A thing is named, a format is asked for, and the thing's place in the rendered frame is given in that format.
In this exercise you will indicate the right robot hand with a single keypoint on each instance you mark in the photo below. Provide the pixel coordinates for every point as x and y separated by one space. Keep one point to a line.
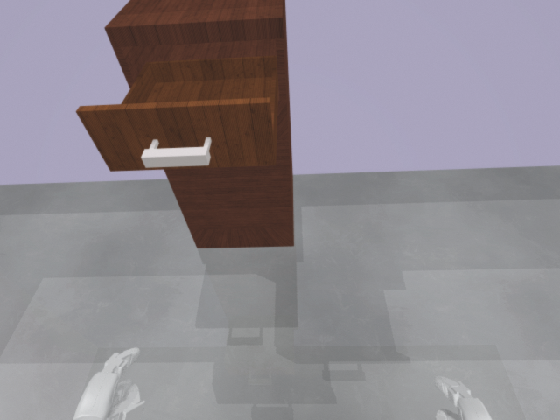
459 395

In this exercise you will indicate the drawer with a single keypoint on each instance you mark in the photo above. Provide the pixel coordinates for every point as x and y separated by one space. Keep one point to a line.
180 103

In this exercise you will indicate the cabinet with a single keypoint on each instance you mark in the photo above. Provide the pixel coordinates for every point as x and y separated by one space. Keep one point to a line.
224 207

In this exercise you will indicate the handle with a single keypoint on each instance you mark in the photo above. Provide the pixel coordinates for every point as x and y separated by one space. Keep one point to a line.
172 157

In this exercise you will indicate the left robot hand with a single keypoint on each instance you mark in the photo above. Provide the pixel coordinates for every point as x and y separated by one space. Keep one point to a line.
103 393

